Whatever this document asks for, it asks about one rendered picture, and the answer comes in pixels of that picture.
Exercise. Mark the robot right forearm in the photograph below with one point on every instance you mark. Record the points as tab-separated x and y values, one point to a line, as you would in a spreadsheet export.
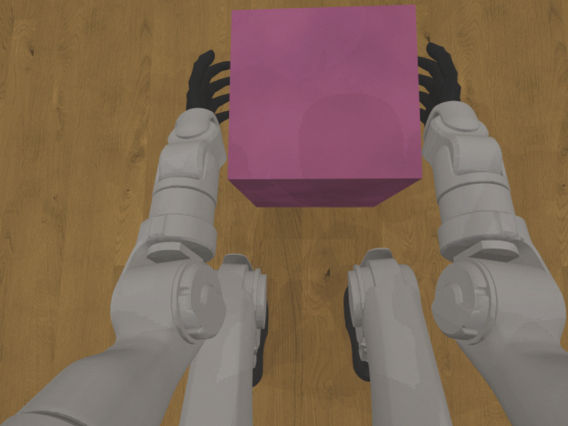
476	210

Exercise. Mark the left robot upper arm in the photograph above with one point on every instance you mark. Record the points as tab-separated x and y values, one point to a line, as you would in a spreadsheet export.
162	314

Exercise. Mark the right robot upper arm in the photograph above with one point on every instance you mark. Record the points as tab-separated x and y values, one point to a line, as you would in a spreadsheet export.
508	320

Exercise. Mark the robot left hand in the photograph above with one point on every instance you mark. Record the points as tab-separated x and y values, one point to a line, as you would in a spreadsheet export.
201	91

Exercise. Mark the right robot thigh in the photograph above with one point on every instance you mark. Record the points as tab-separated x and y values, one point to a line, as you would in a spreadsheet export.
406	389

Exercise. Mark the carton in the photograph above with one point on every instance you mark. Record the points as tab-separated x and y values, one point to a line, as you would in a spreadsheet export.
324	106

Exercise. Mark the robot right hand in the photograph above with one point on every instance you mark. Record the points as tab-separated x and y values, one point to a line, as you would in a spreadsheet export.
443	87

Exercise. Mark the robot left forearm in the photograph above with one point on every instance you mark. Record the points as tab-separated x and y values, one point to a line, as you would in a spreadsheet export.
181	218

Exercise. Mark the right robot foot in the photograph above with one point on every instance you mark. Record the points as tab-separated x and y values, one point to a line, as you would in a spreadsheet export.
361	368

